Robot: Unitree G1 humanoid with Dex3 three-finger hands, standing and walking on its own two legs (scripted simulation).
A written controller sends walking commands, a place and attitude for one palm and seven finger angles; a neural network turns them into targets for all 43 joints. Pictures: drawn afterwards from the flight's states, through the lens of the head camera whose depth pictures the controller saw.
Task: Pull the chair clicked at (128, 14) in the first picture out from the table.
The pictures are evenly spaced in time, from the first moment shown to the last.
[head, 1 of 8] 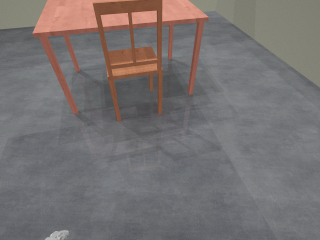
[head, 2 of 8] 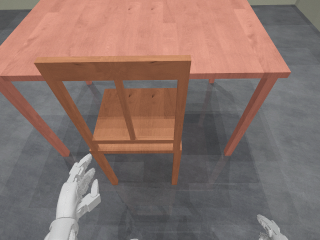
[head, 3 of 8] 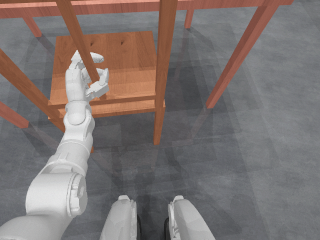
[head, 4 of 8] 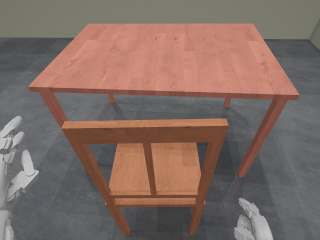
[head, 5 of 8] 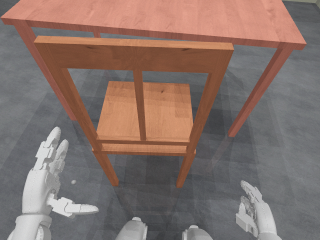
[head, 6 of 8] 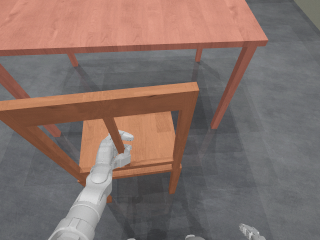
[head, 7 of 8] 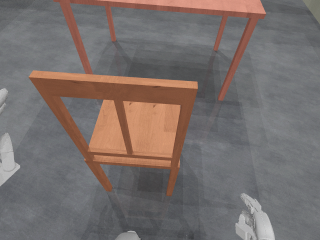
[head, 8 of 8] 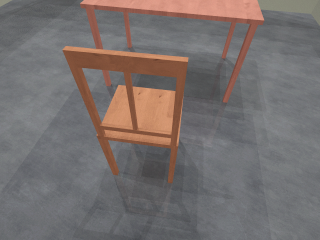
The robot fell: no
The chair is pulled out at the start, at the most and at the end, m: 0.00 0.65 0.65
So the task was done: yes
